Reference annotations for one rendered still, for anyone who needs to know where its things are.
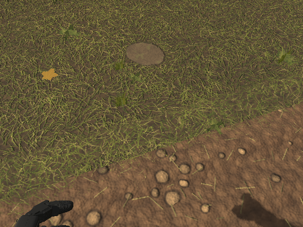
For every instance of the robot left hand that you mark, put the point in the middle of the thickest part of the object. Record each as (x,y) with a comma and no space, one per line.
(42,212)

